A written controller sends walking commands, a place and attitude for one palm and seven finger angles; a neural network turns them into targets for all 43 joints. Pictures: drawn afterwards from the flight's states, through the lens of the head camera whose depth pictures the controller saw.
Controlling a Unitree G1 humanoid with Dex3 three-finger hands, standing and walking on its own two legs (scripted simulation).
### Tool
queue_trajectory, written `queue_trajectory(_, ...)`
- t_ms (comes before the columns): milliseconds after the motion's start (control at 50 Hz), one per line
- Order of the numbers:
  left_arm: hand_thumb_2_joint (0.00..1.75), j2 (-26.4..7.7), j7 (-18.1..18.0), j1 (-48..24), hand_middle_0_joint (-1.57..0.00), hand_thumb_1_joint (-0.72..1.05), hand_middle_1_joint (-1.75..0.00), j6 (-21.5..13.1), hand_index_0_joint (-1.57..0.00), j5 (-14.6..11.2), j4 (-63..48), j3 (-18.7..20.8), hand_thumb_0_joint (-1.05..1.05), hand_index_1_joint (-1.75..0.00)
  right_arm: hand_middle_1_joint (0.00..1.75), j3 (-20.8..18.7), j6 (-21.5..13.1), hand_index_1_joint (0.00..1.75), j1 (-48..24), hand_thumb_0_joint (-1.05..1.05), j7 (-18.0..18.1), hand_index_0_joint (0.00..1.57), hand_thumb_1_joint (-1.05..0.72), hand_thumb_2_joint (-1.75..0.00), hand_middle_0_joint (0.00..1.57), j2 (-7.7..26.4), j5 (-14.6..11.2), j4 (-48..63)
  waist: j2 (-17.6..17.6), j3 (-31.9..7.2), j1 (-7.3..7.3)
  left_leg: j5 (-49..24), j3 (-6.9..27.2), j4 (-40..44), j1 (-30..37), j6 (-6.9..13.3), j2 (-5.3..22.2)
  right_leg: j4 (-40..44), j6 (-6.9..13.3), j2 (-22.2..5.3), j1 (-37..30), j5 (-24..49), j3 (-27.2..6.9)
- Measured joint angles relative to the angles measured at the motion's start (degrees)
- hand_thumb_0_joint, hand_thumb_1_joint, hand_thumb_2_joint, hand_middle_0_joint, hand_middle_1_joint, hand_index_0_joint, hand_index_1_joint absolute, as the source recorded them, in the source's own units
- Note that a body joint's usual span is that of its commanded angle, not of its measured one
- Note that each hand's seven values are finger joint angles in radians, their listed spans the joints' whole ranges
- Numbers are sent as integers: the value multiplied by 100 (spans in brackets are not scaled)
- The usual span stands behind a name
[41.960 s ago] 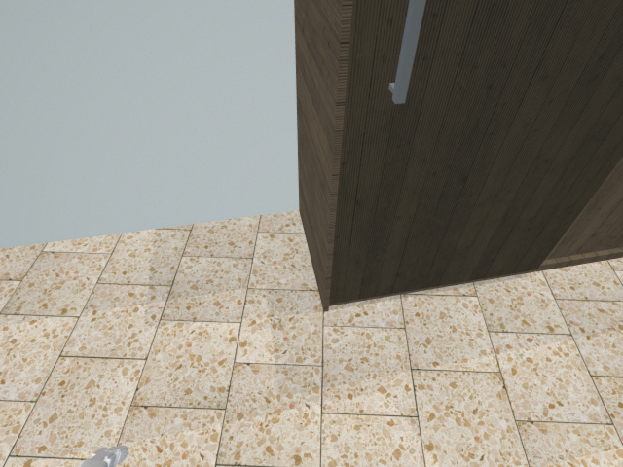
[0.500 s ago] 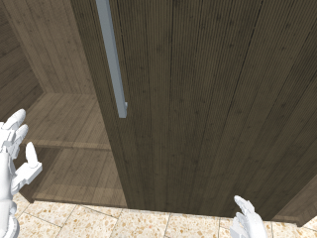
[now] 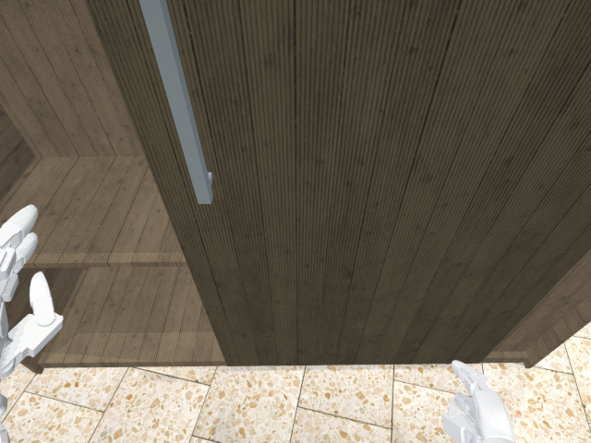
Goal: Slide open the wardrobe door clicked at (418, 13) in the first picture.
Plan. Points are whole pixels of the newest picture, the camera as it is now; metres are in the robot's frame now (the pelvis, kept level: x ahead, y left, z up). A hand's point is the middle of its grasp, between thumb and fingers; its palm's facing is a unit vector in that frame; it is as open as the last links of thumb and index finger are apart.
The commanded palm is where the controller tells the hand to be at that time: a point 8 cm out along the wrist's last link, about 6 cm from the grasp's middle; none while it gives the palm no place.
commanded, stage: step back with the hand held close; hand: left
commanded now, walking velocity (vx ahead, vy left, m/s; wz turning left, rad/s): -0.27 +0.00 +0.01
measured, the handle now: (183, 97) +0.46 +0.18 +0.25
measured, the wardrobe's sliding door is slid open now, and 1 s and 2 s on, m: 0.64 0.64 0.64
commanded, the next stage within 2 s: stop stepping back and stand still in 0.58 s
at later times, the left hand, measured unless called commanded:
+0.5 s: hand out of the picture +0.07 +0.28 +0.16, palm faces +0.52 -0.73 -0.45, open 7.4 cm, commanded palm +0.00 +0.31 +0.17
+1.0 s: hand out of the picture -0.05 +0.29 +0.17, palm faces +0.56 -0.77 -0.33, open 7.4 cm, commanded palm -0.11 +0.31 +0.17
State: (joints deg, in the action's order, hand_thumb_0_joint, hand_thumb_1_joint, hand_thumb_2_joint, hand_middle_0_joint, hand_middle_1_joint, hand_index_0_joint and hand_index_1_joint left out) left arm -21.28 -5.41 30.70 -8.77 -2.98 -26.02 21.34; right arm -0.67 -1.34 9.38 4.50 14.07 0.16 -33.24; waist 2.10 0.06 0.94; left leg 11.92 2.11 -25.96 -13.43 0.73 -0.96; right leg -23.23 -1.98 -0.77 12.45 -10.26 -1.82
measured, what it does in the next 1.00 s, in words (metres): walks backwards: left foot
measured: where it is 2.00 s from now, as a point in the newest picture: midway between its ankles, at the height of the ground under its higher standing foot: outside the picture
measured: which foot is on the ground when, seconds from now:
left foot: down 0.00-0.60, up 0.62-0.76, down 0.78-1.00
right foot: down 0.00-0.78, up 0.80-1.00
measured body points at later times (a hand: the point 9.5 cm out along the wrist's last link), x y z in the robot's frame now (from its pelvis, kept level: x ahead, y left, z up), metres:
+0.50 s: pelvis -0.10 +0.00 -0.02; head -0.11 +0.02 +0.43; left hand +0.04 +0.32 +0.19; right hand +0.08 -0.22 -0.08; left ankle +0.02 +0.12 -0.74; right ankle +0.02 -0.14 -0.74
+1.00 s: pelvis -0.22 +0.00 +0.00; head -0.25 +0.04 +0.45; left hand -0.08 +0.33 +0.19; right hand -0.06 -0.20 -0.07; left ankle -0.20 +0.12 -0.74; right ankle -0.21 -0.12 -0.69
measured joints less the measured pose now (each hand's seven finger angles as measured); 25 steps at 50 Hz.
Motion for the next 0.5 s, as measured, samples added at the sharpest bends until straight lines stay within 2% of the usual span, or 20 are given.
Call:
queue_trajectory(140,90,-320,-84,150,-21,89,-30,-131,-21,-9,-162,240,1,-30,30,-33,83,30,130,2,90,20,-90,-90,20,-82,-50,140,-200,-13,17,-129,11,-184,-291,25,-23,-152,-33,-15,265,135,8)
queue_trajectory(260,90,-181,-207,-119,-21,89,-30,-332,-21,108,-25,360,1,-30,30,33,-93,30,259,2,88,20,-90,-90,20,-96,-53,145,-191,-25,56,-189,80,-481,-625,82,-4,-251,-41,18,477,269,79)
queue_trajectory(360,90,-22,-235,-264,-21,89,-30,-424,-21,254,45,240,1,-30,30,61,-260,30,389,2,64,21,-90,-90,20,-142,-35,96,-163,-6,-12,58,96,-759,-953,161,65,-455,-30,113,688,-72,78)
queue_trajectory(460,90,-178,-227,-247,-21,89,-30,-555,-21,290,-255,303,1,-30,30,95,-424,30,462,2,50,21,-90,-90,20,-206,17,57,-267,153,-80,-264,63,-866,-1149,117,83,-649,-26,157,848,264,12)
queue_trajectory(500,90,-262,-212,-258,-21,89,-30,-643,-21,346,-299,379,1,-30,30,82,-481,30,498,2,53,21,-90,-90,20,-230,24,41,-248,183,-118,-61,28,-1031,-1265,164,137,-868,-34,239,928,-101,-54)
